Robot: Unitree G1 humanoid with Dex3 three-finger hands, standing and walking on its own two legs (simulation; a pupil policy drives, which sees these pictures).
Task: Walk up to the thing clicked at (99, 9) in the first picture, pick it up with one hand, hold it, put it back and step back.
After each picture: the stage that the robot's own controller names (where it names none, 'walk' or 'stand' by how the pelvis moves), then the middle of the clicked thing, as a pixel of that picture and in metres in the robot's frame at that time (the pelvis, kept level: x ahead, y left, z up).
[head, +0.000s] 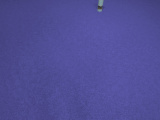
stand; (100, 2) +2.12 -0.29 -0.65
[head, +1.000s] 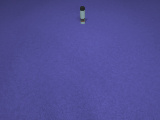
walk; (82, 15) +2.00 +0.09 -0.63
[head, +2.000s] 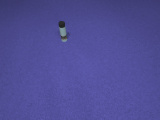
walk; (63, 31) +1.39 +0.31 -0.65
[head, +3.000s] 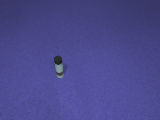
walk; (59, 67) +0.89 +0.24 -0.64
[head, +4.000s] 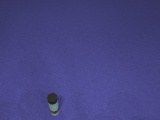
walk; (53, 104) +0.53 +0.19 -0.63
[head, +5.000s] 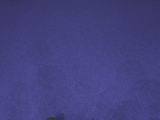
stand; out of the picture +0.35 +0.21 -0.64
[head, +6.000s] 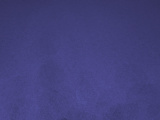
stand; out of the picture +0.34 +0.17 -0.65
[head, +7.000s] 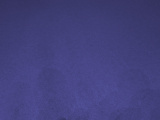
stand; out of the picture +0.36 +0.18 -0.66
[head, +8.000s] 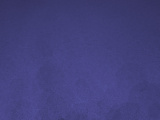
stand; out of the picture +0.34 +0.19 -0.66
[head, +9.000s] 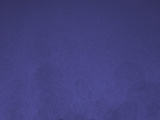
stand; out of the picture +0.34 +0.20 -0.66
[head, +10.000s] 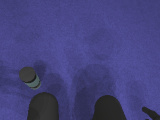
go down; (31, 79) +0.38 +0.23 -0.39
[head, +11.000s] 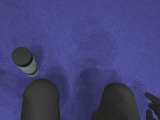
go down; (27, 64) +0.41 +0.25 -0.28
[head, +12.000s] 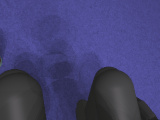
close in; out of the picture +0.38 +0.28 -0.17
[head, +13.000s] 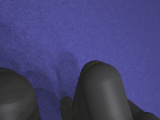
close; out of the picture +0.38 +0.30 -0.15
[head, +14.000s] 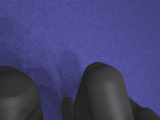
lift; out of the picture +0.36 +0.30 -0.15
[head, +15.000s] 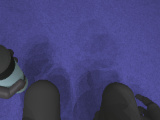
lift; (8, 74) +0.31 +0.24 -0.02
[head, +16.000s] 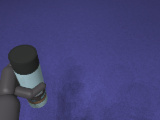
hold; (31, 81) +0.32 +0.17 +0.06
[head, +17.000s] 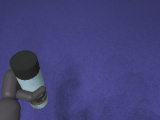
hold; (32, 84) +0.32 +0.17 +0.03
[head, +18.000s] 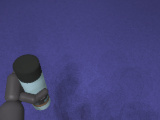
crouch; (35, 86) +0.32 +0.16 +0.00
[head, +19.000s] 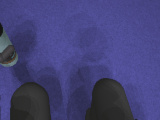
lower; out of the picture +0.44 +0.24 -0.06
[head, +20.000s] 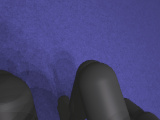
lower; out of the picture +0.40 +0.30 -0.16
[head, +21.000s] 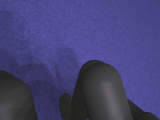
lower; out of the picture +0.40 +0.31 -0.15
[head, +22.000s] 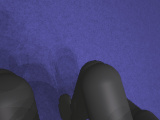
lower; out of the picture +0.39 +0.32 -0.16
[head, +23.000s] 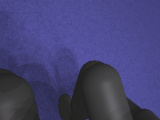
lower; out of the picture +0.39 +0.31 -0.16
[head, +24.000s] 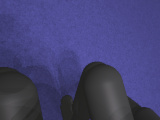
open; out of the picture +0.37 +0.29 -0.16
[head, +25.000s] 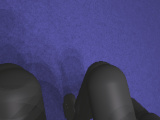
stand; out of the picture +0.37 +0.28 -0.16
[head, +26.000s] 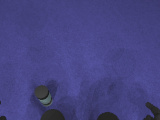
stand; (44, 96) +0.38 +0.21 -0.47
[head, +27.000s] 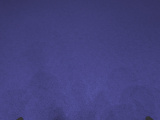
stand; out of the picture +0.35 +0.20 -0.60
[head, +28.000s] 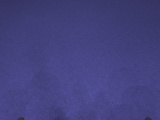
stand; out of the picture +0.35 +0.20 -0.60
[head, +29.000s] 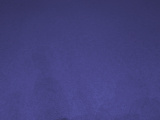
stand; out of the picture +0.38 +0.18 -0.65
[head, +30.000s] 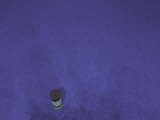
walk; (56, 100) +0.44 +0.15 -0.63
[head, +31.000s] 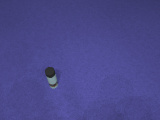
walk; (51, 78) +0.62 +0.23 -0.62
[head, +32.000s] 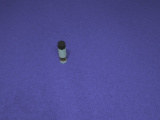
stand; (62, 52) +0.95 +0.20 -0.63
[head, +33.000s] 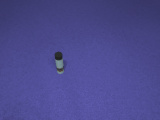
stand; (59, 63) +0.95 +0.21 -0.65
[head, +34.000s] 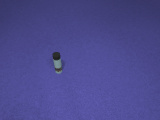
stand; (57, 63) +0.96 +0.23 -0.66
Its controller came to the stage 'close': yes
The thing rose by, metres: 0.67
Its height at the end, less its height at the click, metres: +0.00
